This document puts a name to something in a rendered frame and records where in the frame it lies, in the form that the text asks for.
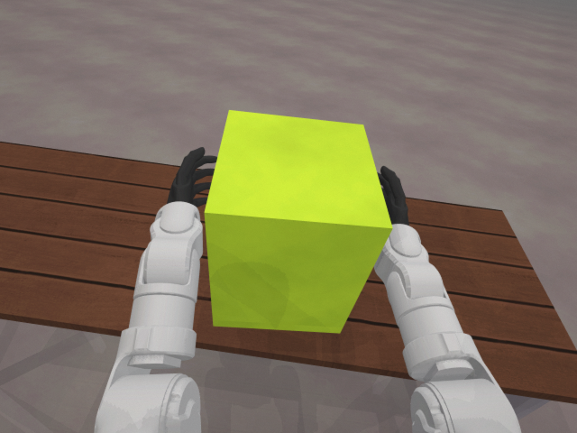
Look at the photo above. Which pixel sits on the left robot upper arm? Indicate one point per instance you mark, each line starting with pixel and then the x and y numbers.
pixel 151 403

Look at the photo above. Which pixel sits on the right robot upper arm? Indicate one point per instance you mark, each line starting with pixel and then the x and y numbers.
pixel 461 406

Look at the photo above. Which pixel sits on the table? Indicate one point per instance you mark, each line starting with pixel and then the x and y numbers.
pixel 74 226

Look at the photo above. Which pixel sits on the left robot forearm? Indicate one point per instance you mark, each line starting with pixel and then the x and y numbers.
pixel 160 333

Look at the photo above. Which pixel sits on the right robot forearm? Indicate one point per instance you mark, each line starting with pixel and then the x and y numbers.
pixel 436 349

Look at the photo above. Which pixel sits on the right robot hand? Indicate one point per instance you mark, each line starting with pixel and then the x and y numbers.
pixel 394 196

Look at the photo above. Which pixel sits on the carton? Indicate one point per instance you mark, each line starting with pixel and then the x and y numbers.
pixel 295 221

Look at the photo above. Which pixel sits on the left robot hand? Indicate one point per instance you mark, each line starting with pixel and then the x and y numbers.
pixel 183 187

